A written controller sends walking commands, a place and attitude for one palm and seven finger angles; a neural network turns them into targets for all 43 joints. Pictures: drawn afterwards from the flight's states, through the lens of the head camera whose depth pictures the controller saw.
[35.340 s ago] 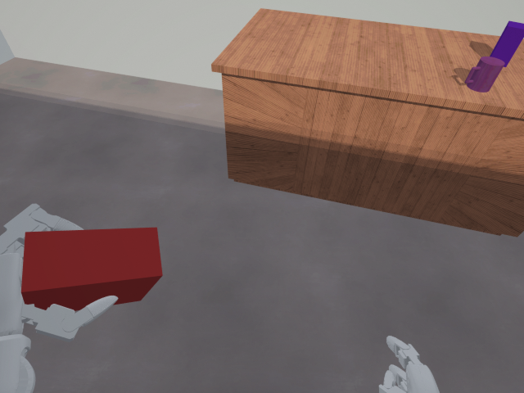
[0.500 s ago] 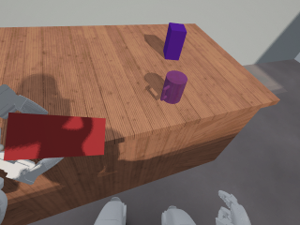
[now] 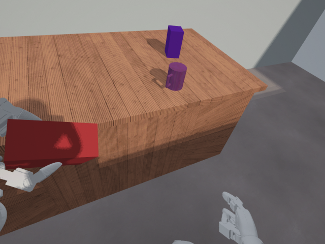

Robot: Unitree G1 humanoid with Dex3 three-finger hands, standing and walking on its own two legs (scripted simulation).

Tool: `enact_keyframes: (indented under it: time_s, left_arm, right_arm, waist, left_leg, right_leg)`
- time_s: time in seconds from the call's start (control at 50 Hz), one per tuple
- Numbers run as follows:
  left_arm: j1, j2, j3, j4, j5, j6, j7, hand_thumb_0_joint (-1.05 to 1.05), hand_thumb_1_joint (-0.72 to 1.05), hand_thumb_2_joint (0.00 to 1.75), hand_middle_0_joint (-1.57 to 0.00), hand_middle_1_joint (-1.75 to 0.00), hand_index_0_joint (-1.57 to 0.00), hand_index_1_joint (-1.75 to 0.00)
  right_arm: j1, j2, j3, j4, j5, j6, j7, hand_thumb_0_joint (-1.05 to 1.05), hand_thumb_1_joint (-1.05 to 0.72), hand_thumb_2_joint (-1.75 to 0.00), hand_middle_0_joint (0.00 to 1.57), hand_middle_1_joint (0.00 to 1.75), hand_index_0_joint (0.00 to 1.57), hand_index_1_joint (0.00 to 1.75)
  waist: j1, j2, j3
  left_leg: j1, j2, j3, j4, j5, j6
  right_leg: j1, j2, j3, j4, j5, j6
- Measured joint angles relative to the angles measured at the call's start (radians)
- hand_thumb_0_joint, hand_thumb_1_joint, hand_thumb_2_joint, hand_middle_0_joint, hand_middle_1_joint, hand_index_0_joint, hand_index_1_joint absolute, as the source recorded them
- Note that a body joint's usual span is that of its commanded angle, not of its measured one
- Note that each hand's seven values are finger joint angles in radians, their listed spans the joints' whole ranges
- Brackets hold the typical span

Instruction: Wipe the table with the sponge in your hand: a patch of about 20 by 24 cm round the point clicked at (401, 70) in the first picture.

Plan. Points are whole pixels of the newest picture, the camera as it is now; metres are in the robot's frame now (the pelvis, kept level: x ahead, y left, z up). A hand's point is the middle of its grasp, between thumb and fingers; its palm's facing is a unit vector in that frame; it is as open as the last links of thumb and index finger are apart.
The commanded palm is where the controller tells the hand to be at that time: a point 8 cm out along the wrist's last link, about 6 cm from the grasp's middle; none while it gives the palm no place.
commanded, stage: stop stepping back and stand still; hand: left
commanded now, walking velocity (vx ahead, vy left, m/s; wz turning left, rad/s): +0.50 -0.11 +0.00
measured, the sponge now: (64, 146) +0.24 +0.21 +0.17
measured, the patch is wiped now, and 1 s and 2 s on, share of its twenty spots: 1.00 1.00 1.00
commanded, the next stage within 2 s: stand and wait in 0.78 s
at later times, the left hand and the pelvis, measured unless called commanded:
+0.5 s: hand out of the picture +0.10 +0.25 +0.19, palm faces +0.38 -0.86 -0.34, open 10.2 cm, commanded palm +0.05 +0.28 +0.20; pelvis -0.13 +0.01 +0.00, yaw -3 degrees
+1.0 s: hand out of the picture +0.09 +0.26 +0.19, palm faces +0.39 -0.86 -0.33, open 10.2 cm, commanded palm +0.04 +0.30 +0.20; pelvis -0.13 +0.02 +0.01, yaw -2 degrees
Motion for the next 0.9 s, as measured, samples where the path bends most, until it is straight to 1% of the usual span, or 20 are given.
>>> enact_keyframes:
  time_s: [0.06,0.1,0.14,0.18,0.2,0.26,0.3,0.36,0.42,0.48,0.54,0.58,0.66,0.68,0.74,0.78,0.82,0.86,0.88,0.9]
  left_arm:
    - [0.065,-0.012,-0.023,-0.002,0.004,-0.001,-0.011,-0.01,-0.51,1.04,-0.72,-1.33,-0.74,-1.32]
    - [0.096,-0.029,-0.051,-0.005,0.009,-0.008,-0.02,-0.01,-0.51,1.04,-0.72,-1.33,-0.74,-1.33]
    - [0.115,-0.031,-0.065,-0.007,0.012,-0.016,-0.026,-0.01,-0.51,1.04,-0.72,-1.33,-0.74,-1.32]
    - [0.104,-0.013,-0.06,-0.018,0.018,-0.017,-0.031,-0.01,-0.51,1.04,-0.73,-1.33,-0.74,-1.32]
    - [0.081,-0.025,-0.071,-0.011,0.022,-0.018,-0.037,-0.01,-0.51,1.04,-0.73,-1.33,-0.74,-1.32]
    - [0.055,-0.049,-0.09,0.004,0.014,-0.015,-0.043,-0.01,-0.51,1.04,-0.73,-1.33,-0.74,-1.32]
    - [0.066,-0.062,-0.081,0.007,0.008,-0.018,-0.041,-0.01,-0.51,1.04,-0.73,-1.33,-0.74,-1.32]
    - [0.063,-0.059,-0.072,0.009,0.007,-0.011,-0.032,-0.01,-0.51,1.04,-0.73,-1.33,-0.74,-1.32]
    - [0.056,-0.043,-0.064,-0.021,0.004,-0.004,-0.016,-0.01,-0.51,1.04,-0.73,-1.33,-0.74,-1.32]
    - [0.058,-0.017,-0.023,0.008,0.008,-0.021,-0.002,-0.01,-0.51,1.04,-0.73,-1.33,-0.74,-1.32]
    - [0.059,-0.011,-0.023,0.067,0.01,-0.033,-0.007,-0.01,-0.51,1.04,-0.73,-1.33,-0.74,-1.32]
    - [0.065,-0.03,-0.036,0.085,0.01,-0.032,-0.01,-0.01,-0.51,1.04,-0.73,-1.33,-0.74,-1.32]
    - [0.103,-0.051,-0.051,0.061,0.007,-0.025,-0.008,-0.01,-0.51,1.04,-0.73,-1.33,-0.74,-1.33]
    - [0.104,-0.038,-0.049,0.042,0.008,-0.024,-0.008,-0.01,-0.51,1.04,-0.73,-1.33,-0.74,-1.33]
    - [0.068,-0.066,-0.079,0.026,0.007,-0.019,-0.021,-0.01,-0.51,1.04,-0.73,-1.33,-0.74,-1.33]
    - [0.074,-0.085,-0.092,0.013,0.002,-0.013,-0.022,-0.01,-0.51,1.04,-0.73,-1.33,-0.74,-1.32]
    - [0.092,-0.094,-0.091,-0.008,0.001,-0.012,-0.016,-0.01,-0.51,1.04,-0.73,-1.33,-0.74,-1.32]
    - [0.106,-0.092,-0.091,-0.029,0.0,-0.014,-0.001,-0.01,-0.51,1.04,-0.73,-1.33,-0.74,-1.32]
    - [0.109,-0.091,-0.092,-0.041,-0.003,-0.017,0.008,-0.01,-0.51,1.04,-0.73,-1.33,-0.74,-1.32]
    - [0.104,-0.086,-0.089,-0.045,-0.007,-0.02,0.015,-0.01,-0.51,1.04,-0.73,-1.33,-0.74,-1.32]
  right_arm:
    - [0.04,-0.013,-0.001,0.002,0.013,-0.015,0.021,0.01,-0.9,-0.9,0.2,0.3,0.2,0.3]
    - [0.073,-0.033,-0.001,0.011,0.016,-0.015,0.016,0.01,-0.9,-0.9,0.2,0.3,0.2,0.3]
    - [0.104,-0.053,-0.004,0.013,0.012,-0.01,0.003,0.01,-0.9,-0.9,0.2,0.3,0.2,0.3]
    - [0.128,-0.071,-0.012,0.001,0.013,-0.004,-0.009,0.01,-0.9,-0.9,0.2,0.3,0.2,0.3]
    - [0.126,-0.087,-0.022,0.016,0.013,0.001,-0.013,0.01,-0.9,-0.9,0.2,0.3,0.2,0.3]
    - [0.134,-0.098,-0.035,0.079,0.021,0.024,-0.012,0.01,-0.91,-0.9,0.2,0.3,0.2,0.3]
    - [0.147,-0.094,-0.031,0.089,0.025,0.035,-0.014,0.01,-0.91,-0.9,0.2,0.3,0.2,0.3]
    - [0.16,-0.087,-0.021,0.086,0.026,0.018,-0.026,0.01,-0.91,-0.9,0.2,0.3,0.2,0.3]
    - [0.161,-0.101,-0.015,0.054,0.02,-0.021,-0.044,0.01,-0.91,-0.9,0.2,0.3,0.2,0.3]
    - [0.122,-0.061,-0.019,0.065,0.014,-0.052,-0.046,0.01,-0.91,-0.9,0.2,0.3,0.2,0.3]
    - [0.137,-0.031,-0.011,0.09,0.015,-0.072,-0.022,0.01,-0.91,-0.9,0.2,0.3,0.2,0.3]
    - [0.153,-0.026,0.001,0.109,0.016,-0.066,-0.012,0.01,-0.91,-0.9,0.2,0.3,0.2,0.3]
    - [0.186,-0.028,0.013,0.096,0.004,-0.051,-0.011,0.01,-0.9,-0.9,0.2,0.3,0.2,0.3]
    - [0.192,-0.03,0.013,0.08,0.004,-0.048,-0.01,0.01,-0.9,-0.9,0.2,0.3,0.2,0.3]
    - [0.151,-0.061,-0.005,0.11,0.007,-0.021,-0.012,0.01,-0.9,-0.9,0.2,0.3,0.2,0.3]
    - [0.132,-0.071,-0.017,0.132,0.008,-0.002,-0.016,0.01,-0.9,-0.9,0.2,0.3,0.2,0.3]
    - [0.119,-0.076,-0.022,0.128,0.006,0.008,-0.028,0.01,-0.9,-0.9,0.2,0.3,0.2,0.3]
    - [0.112,-0.087,-0.026,0.106,0.002,0.003,-0.046,0.01,-0.91,-0.9,0.2,0.3,0.2,0.3]
    - [0.109,-0.102,-0.03,0.084,0.0,-0.004,-0.055,0.01,-0.91,-0.9,0.2,0.3,0.2,0.3]
    - [0.096,-0.11,-0.037,0.071,-0.001,-0.012,-0.063,0.01,-0.91,-0.9,0.2,0.3,0.2,0.3]
  waist:
    - [-0.02,0.029,-0.045]
    - [-0.016,0.062,-0.068]
    - [-0.009,0.094,-0.077]
    - [0.007,0.111,-0.071]
    - [0.013,0.145,-0.053]
    - [0.036,0.145,-0.049]
    - [0.035,0.119,-0.073]
    - [0.015,0.082,-0.105]
    - [-0.007,0.085,-0.113]
    - [-0.017,0.035,-0.086]
    - [-0.036,0.049,-0.106]
    - [-0.032,0.079,-0.113]
    - [-0.014,0.141,-0.097]
    - [-0.009,0.14,-0.09]
    - [0.02,0.176,-0.042]
    - [0.032,0.156,-0.035]
    - [0.033,0.12,-0.035]
    - [0.024,0.095,-0.032]
    - [0.018,0.103,-0.033]
    - [0.009,0.107,-0.027]
  left_leg:
    - [-0.018,0.025,0.003,-0.045,0.056,0.005]
    - [-0.038,0.048,-0.003,-0.066,0.08,0.005]
    - [-0.071,0.071,-0.009,-0.047,0.069,0.005]
    - [-0.158,0.079,-0.021,0.104,-0.055,0.02]
    - [-0.213,0.086,-0.051,0.246,-0.093,0.02]
    - [-0.302,0.036,-0.077,0.592,-0.042,0.01]
    - [-0.308,0.024,-0.059,0.653,-0.008,0.019]
    - [-0.215,0.032,-0.021,0.458,-0.017,0.04]
    - [-0.02,0.036,-0.007,0.051,-0.099,0.05]
    - [-0.007,-0.008,0.053,0.038,-0.097,0.033]
    - [0.002,-0.02,0.049,-0.016,-0.028,0.04]
    - [0.007,-0.008,0.031,-0.062,0.003,0.039]
    - [-0.007,0.031,0.004,-0.064,0.004,0.03]
    - [-0.043,0.031,-0.002,-0.003,-0.049,0.038]
    - [-0.168,0.031,-0.061,0.323,-0.102,0.032]
    - [-0.197,0.02,-0.06,0.403,-0.084,0.031]
    - [-0.168,0.028,-0.034,0.304,-0.062,0.037]
    - [-0.086,0.034,-0.009,0.101,-0.042,0.041]
    - [-0.038,0.038,-0.02,-0.012,-0.067,0.05]
    - [-0.031,0.037,-0.023,-0.044,-0.028,0.043]
  right_leg:
    - [-0.005,0.01,-0.055,0.076,0.068,-0.01]
    - [0.053,0.004,-0.097,-0.025,0.065,-0.02]
    - [0.156,0.001,-0.13,-0.206,0.046,-0.036]
    - [0.249,0.003,-0.142,-0.386,0.001,-0.047]
    - [0.241,0.025,-0.162,-0.38,-0.004,-0.048]
    - [0.219,0.033,-0.17,-0.374,0.078,-0.057]
    - [0.196,0.024,-0.154,-0.396,0.112,-0.057]
    - [0.144,-0.001,-0.139,-0.405,0.144,-0.05]
    - [0.063,-0.018,-0.139,-0.317,0.107,-0.046]
    - [-0.042,-0.026,-0.062,-0.014,-0.019,-0.029]
    - [-0.086,-0.013,-0.045,0.194,0.028,-0.02]
    - [-0.047,-0.024,-0.069,0.112,0.054,-0.02]
    - [0.162,-0.032,-0.13,-0.303,0.026,-0.032]
    - [0.215,-0.036,-0.127,-0.403,0.041,-0.043]
    - [0.208,-0.011,-0.152,-0.386,0.07,-0.017]
    - [0.219,-0.018,-0.143,-0.4,0.074,-0.019]
    - [0.23,-0.035,-0.126,-0.419,0.082,-0.019]
    - [0.235,-0.055,-0.114,-0.413,0.073,-0.018]
    - [0.228,-0.056,-0.116,-0.39,0.054,-0.021]
    - [0.215,-0.056,-0.111,-0.352,0.016,-0.024]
